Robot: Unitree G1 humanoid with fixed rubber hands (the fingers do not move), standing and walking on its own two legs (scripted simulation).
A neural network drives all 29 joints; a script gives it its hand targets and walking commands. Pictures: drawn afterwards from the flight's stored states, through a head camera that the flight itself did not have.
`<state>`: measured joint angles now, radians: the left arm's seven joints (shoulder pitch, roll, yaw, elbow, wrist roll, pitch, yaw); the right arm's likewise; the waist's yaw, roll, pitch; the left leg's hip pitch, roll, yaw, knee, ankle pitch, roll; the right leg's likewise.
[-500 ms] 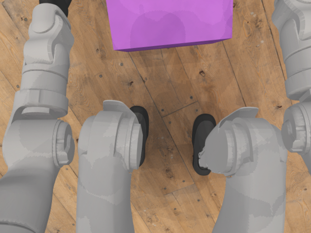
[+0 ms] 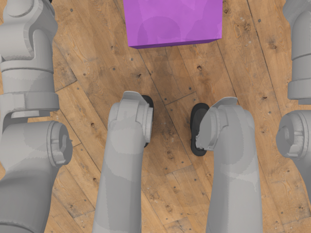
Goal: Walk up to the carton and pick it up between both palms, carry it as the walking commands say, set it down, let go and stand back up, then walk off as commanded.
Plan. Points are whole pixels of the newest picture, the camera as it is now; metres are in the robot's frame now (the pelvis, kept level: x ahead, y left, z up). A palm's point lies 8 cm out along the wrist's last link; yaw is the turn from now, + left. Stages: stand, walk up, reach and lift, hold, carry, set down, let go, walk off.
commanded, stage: set down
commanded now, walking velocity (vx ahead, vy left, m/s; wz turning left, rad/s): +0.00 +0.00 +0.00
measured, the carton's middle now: (171, 13) +0.53 +0.03 -0.39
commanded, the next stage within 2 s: let go in 0.74 s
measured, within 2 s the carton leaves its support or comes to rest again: neither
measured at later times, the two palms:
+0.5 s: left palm out of the picture +0.51 +0.25 +0.02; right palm out of the picture +0.55 -0.16 +0.02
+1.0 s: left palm out of the picture +0.44 +0.25 +0.08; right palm out of the picture +0.47 -0.18 +0.07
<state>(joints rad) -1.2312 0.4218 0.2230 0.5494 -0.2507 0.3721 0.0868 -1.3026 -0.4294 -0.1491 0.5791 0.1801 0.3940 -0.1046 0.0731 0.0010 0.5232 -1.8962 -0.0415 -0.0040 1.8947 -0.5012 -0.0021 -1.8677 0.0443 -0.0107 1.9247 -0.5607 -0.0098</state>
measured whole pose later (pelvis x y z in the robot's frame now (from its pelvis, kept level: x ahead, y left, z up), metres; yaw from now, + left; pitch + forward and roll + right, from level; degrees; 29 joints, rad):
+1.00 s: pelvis +0.03 +0.00 +0.21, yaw -1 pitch +21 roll +0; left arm -0.75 0.38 0.15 0.34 -0.10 0.33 -0.04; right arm -0.83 -0.28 -0.14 0.37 0.05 0.37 -0.13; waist 0.06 -0.01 0.52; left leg -1.13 -0.04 -0.02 1.06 -0.30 0.00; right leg -1.11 0.06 0.05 1.09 -0.34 0.00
